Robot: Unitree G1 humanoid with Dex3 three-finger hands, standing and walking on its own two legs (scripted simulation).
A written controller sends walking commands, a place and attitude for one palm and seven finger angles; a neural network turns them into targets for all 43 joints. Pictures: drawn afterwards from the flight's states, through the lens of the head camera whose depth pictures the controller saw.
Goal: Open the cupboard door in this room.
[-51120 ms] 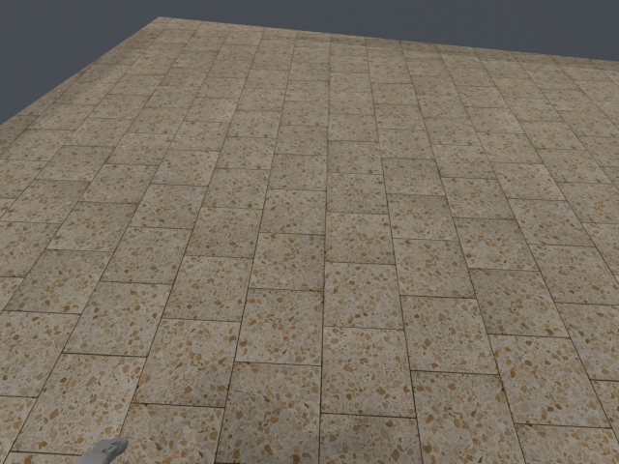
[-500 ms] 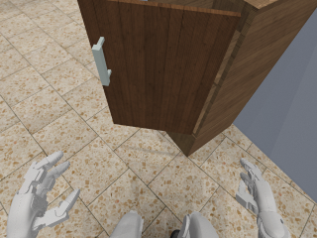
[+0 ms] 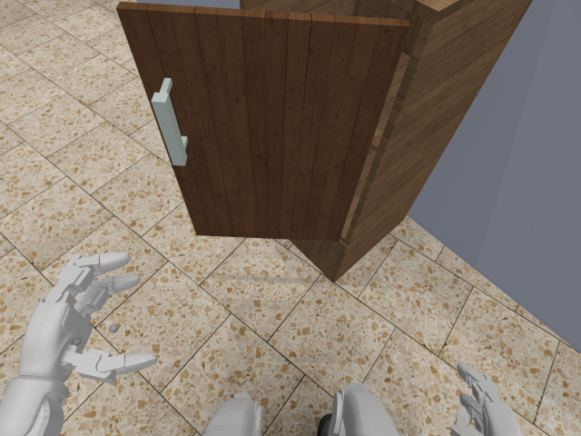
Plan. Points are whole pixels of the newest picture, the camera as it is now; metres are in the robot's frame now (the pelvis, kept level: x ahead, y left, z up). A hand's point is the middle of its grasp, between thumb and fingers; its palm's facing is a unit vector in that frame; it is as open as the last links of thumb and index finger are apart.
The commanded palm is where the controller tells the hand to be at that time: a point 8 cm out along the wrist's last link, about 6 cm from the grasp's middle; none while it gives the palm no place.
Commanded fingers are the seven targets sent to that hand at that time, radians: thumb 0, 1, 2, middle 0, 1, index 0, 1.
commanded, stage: raise the hand with hooked fingers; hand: left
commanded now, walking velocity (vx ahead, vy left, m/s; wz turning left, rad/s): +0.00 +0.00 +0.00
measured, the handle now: (173, 123) +0.57 +0.23 +0.05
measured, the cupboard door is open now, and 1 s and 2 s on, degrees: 46 46 46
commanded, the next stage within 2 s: move the hooked fingers beside the handle in 1.02 s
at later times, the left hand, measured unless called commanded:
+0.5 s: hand (82, 270) +0.30 +0.28 +0.06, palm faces +0.04 -1.00 -0.06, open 14.0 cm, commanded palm +0.28 +0.32 +0.06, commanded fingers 0.00 -0.50 0.30 -0.30 -1.20 -0.30 -1.20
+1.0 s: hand (96, 269) +0.30 +0.26 +0.05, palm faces +0.01 -1.00 -0.05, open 14.0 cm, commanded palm +0.28 +0.31 +0.06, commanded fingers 0.00 -0.50 0.30 -0.30 -1.20 -0.30 -1.20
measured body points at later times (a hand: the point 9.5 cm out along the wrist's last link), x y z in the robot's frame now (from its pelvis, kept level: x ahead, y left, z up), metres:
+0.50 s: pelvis +0.02 +0.01 +0.01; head +0.11 +0.03 +0.45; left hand +0.29 +0.33 +0.06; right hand +0.18 -0.24 -0.07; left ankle +0.00 +0.09 -0.64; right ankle +0.07 -0.12 -0.64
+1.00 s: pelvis +0.01 -0.01 +0.01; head +0.11 +0.01 +0.45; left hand +0.30 +0.31 +0.06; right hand +0.17 -0.26 -0.07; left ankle +0.00 +0.09 -0.64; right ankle +0.07 -0.12 -0.64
